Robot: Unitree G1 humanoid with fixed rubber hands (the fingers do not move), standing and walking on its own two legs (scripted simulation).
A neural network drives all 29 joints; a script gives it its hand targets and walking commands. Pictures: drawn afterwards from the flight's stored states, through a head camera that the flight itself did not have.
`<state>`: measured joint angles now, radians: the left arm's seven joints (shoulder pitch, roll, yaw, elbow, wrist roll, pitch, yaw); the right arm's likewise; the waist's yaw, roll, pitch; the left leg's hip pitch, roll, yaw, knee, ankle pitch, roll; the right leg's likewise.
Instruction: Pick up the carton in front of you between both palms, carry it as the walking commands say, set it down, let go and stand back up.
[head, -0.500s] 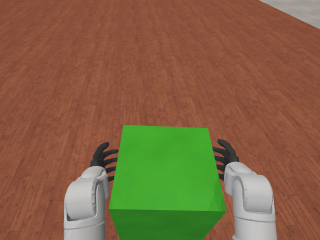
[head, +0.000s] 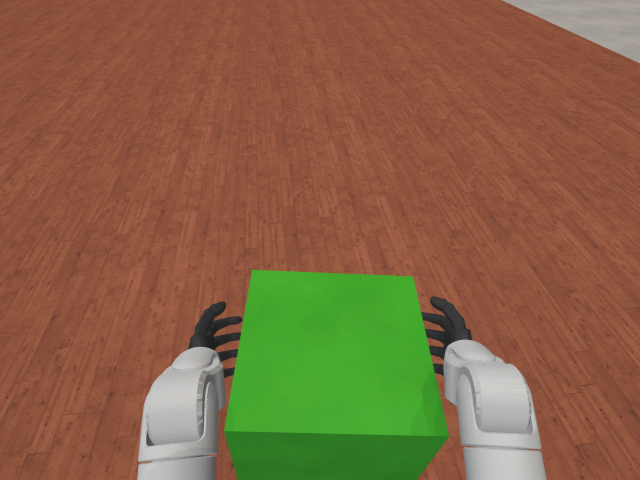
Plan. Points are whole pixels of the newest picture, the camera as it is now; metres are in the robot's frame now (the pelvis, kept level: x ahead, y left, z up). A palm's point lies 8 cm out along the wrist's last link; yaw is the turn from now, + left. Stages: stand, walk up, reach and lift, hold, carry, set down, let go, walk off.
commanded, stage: carry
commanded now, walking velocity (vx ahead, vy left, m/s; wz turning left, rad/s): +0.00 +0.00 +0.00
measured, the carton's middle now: (327, 391) +0.27 +0.01 -0.02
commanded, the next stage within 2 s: hold in 1.36 s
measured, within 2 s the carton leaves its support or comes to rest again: neither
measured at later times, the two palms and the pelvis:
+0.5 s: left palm (203, 385) +0.25 +0.15 +0.04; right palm (451, 374) +0.25 -0.14 +0.04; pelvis -0.05 +0.00 +0.00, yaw +0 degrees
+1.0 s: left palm (193, 394) +0.24 +0.16 +0.04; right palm (446, 381) +0.24 -0.14 +0.04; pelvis -0.05 +0.01 +0.00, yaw +0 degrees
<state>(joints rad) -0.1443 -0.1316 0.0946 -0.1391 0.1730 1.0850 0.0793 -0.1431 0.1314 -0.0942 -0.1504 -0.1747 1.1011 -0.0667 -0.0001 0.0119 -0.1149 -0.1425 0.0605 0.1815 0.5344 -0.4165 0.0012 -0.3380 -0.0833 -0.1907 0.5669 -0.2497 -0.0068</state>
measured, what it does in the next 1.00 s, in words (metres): shifts its weight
